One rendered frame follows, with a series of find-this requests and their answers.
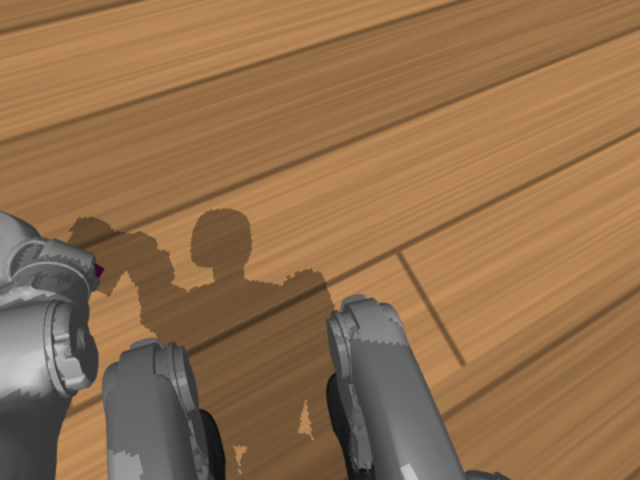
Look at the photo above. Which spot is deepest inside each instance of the left robot arm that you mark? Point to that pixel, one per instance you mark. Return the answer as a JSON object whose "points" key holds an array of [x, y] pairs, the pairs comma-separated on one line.
{"points": [[46, 351]]}

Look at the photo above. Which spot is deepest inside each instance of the right robot foot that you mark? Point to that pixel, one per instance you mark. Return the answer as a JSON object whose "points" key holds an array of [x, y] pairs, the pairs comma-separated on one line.
{"points": [[341, 428]]}

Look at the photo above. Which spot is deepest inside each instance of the left robot hand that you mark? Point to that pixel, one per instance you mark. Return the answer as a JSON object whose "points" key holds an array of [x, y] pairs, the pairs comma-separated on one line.
{"points": [[14, 230]]}

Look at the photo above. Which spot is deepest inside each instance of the left robot foot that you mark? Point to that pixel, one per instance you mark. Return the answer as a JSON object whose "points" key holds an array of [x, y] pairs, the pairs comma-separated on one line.
{"points": [[216, 454]]}

